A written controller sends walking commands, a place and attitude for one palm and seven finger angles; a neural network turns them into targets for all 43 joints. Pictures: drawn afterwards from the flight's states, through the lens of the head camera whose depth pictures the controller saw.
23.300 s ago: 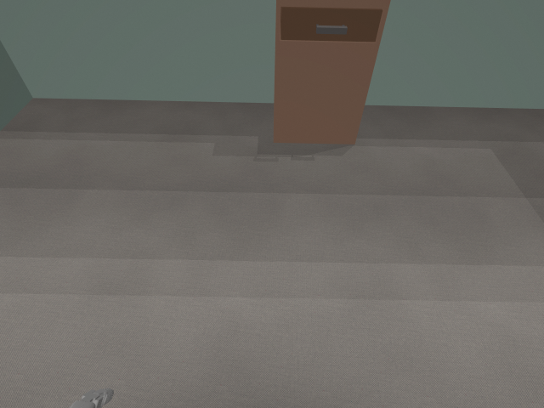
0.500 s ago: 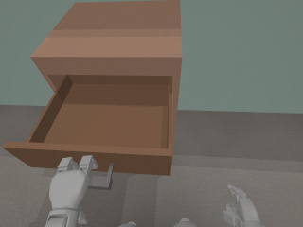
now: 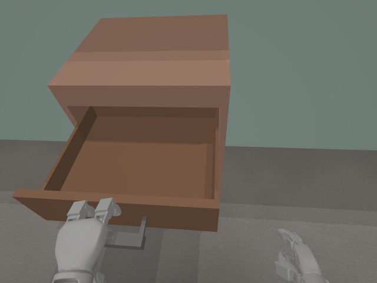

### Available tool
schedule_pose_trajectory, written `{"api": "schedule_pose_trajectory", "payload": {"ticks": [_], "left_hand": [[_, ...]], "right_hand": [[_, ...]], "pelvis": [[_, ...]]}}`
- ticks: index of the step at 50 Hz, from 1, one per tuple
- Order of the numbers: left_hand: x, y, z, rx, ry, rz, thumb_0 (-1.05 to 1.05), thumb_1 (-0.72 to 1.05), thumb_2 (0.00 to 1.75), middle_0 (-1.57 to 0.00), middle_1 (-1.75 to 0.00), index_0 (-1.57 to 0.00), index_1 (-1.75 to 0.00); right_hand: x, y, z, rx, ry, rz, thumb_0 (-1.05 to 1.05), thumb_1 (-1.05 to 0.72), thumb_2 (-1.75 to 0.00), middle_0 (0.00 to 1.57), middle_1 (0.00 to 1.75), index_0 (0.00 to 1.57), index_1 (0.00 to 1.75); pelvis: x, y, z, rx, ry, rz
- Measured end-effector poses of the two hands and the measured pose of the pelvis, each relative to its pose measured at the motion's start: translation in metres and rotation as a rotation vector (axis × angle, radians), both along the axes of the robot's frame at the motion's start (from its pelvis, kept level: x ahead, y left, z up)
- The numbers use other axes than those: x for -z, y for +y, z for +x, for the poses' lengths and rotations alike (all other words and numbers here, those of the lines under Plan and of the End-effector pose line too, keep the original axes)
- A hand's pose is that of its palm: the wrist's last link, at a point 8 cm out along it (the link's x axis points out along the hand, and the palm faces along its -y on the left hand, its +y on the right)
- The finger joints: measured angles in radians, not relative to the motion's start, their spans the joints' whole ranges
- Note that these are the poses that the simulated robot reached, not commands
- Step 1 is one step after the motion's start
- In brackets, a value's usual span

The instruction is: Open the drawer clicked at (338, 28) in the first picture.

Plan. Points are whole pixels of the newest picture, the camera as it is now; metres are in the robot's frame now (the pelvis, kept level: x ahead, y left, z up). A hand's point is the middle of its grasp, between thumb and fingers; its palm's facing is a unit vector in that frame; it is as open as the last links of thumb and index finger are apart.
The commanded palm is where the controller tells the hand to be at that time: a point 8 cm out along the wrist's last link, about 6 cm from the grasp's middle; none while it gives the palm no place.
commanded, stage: lift the hand off the handle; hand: left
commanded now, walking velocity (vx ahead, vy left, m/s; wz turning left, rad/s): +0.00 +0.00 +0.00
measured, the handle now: (116, 229) +0.24 +0.20 -0.04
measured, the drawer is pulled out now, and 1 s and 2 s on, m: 0.30 0.30 0.30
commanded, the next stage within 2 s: draw the hand back to the body in 1.44 s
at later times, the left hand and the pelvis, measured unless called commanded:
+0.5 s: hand (89, 237) +0.20 +0.21 +0.04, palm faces +0.05 -0.14 -0.99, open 13.8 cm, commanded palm +0.17 +0.21 +0.10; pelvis +0.00 +0.00 +0.01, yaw -1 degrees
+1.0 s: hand (83, 224) +0.21 +0.21 +0.07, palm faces +0.06 -0.15 -0.99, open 13.8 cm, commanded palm +0.18 +0.21 +0.13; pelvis +0.01 +0.01 +0.02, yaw -1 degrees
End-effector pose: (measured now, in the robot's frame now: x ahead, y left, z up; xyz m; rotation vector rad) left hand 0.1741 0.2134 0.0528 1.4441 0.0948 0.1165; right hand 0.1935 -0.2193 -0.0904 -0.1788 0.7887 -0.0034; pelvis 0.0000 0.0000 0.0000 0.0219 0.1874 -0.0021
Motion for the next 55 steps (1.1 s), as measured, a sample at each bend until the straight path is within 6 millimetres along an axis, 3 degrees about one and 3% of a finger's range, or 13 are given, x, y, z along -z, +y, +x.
{"api": "schedule_pose_trajectory", "payload": {"ticks": [26, 55], "left_hand": [[-0.04, 0.003, -0.002, 0.011, -0.023, -0.017, 0.0, -0.49, 0.31, -0.31, -1.2, -0.32, -1.2], [-0.082, -0.001, 0.014, 0.05, -0.063, -0.037, 0.0, -0.49, 0.31, -0.31, -1.2, -0.32, -1.2]], "right_hand": [[-0.019, 0.004, 0.006, -0.018, -0.035, 0.022, 0.01, -0.9, -0.9, 0.2, 0.3, 0.2, 0.3], [-0.033, 0.018, 0.02, -0.041, -0.046, 0.052, 0.01, -0.9, -0.9, 0.2, 0.3, 0.2, 0.3]], "pelvis": [[-0.014, 0.001, 0.003, 0.01, -0.059, -0.005], [-0.026, 0.007, 0.012, 0.015, -0.101, -0.016]]}}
